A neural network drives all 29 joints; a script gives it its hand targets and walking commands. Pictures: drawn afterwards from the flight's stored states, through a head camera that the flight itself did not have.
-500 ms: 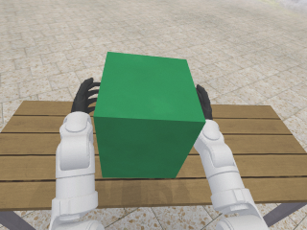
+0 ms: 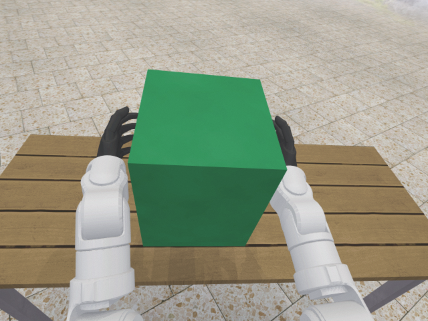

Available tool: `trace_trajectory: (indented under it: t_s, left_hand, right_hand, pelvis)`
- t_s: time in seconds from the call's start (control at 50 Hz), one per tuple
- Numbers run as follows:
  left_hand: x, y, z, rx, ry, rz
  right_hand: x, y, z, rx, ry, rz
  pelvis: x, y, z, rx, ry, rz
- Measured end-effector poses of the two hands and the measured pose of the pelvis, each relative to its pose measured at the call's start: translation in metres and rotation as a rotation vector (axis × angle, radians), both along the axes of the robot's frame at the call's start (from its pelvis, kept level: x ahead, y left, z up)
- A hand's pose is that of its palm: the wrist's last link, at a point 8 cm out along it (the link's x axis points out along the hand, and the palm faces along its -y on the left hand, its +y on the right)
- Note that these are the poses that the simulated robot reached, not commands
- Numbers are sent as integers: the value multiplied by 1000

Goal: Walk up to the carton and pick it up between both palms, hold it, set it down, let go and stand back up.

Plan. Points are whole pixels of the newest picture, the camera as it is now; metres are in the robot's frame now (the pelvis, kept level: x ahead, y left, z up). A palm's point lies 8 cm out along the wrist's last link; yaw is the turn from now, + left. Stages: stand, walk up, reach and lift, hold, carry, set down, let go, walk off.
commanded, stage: hold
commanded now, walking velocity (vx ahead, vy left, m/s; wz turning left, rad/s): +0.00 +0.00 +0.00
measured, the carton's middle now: (200, 164) +0.37 +0.00 +0.13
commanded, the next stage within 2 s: none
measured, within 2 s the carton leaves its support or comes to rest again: neither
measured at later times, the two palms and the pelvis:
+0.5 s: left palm (108, 155) +0.35 +0.15 +0.18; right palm (280, 158) +0.35 -0.14 +0.16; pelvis +0.00 +0.00 +0.00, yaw +0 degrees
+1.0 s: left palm (112, 155) +0.35 +0.14 +0.18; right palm (283, 160) +0.35 -0.15 +0.16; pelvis +0.00 +0.00 +0.00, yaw -1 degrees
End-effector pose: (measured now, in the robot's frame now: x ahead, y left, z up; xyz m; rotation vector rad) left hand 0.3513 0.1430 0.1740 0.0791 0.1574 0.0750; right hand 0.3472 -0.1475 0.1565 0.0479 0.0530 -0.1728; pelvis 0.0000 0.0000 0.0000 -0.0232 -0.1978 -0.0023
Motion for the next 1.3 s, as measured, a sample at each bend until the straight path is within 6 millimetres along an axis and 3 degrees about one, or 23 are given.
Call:
trace_trajectory:
  t_s: [0.2, 0.56, 0.74, 0.9, 1.02, 1.14, 1.3]
  left_hand:
    - [5, -7, 4, 13, -8, -8]
    - [-4, 5, 3, -11, -8, 23]
    - [2, -1, -1, 9, 21, 7]
    - [-2, -4, 8, 8, -31, 2]
    - [-2, 0, 1, -12, 13, 12]
    - [-7, 3, 10, -3, -38, 17]
    - [-1, -3, 0, 1, 23, 2]
  right_hand:
    - [2, -6, 1, 10, -8, -8]
    - [3, 4, 6, -1, -10, 22]
    - [3, -1, -3, 11, 20, 8]
    - [-1, -4, 9, 16, -34, 2]
    - [1, 0, 2, -2, 11, 12]
    - [-2, 3, 13, 9, -41, 16]
    - [0, -3, -2, -7, 23, 3]
  pelvis:
    - [-2, 1, 1, 6, 16, -6]
    - [-2, -3, 0, 1, 1, 11]
    - [-4, -1, 0, 6, 10, 0]
    - [-2, -1, 0, -1, -1, -2]
    - [-3, -3, 0, 6, -1, -9]
    - [-5, -3, 0, 1, -4, 3]
    - [-9, -3, 0, 10, 5, -4]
